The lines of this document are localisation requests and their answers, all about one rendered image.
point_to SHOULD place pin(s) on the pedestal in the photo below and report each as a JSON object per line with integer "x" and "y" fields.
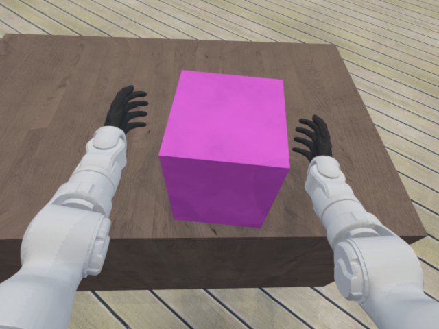
{"x": 56, "y": 91}

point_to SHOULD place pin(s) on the carton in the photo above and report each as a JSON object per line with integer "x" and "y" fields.
{"x": 225, "y": 154}

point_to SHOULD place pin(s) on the right robot hand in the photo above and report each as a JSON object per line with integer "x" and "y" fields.
{"x": 321, "y": 145}

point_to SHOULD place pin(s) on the robot left upper arm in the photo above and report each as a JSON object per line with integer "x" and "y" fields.
{"x": 66, "y": 245}

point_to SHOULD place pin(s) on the left robot forearm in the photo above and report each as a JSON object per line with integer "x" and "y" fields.
{"x": 95, "y": 180}

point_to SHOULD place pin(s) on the robot right upper arm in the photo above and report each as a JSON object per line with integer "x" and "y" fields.
{"x": 382, "y": 275}

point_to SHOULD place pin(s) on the left robot hand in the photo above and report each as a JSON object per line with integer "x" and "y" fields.
{"x": 118, "y": 115}

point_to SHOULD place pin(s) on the right robot forearm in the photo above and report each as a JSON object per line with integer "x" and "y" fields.
{"x": 340, "y": 212}

